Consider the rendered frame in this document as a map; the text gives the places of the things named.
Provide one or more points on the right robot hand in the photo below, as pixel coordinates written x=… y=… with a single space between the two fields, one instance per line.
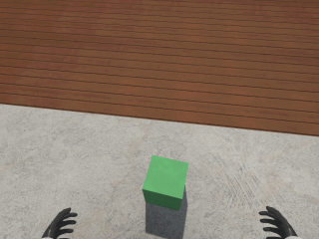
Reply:
x=284 y=229

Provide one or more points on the carton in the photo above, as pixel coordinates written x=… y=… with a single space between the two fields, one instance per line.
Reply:
x=165 y=181

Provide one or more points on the left robot hand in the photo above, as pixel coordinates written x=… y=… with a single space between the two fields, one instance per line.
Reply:
x=54 y=229

